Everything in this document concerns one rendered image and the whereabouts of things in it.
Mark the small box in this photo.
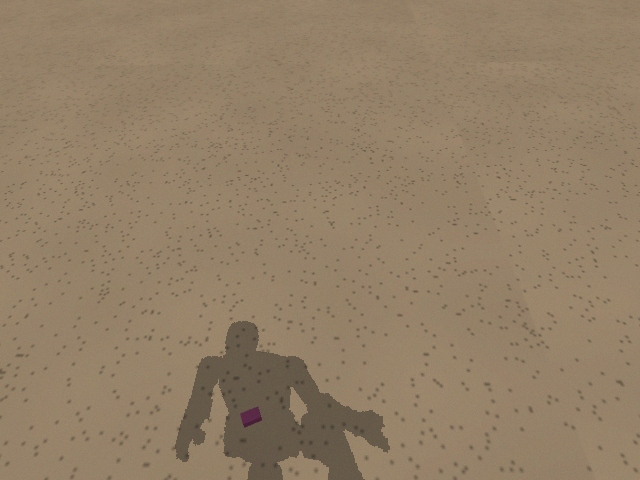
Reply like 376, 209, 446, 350
240, 406, 262, 428

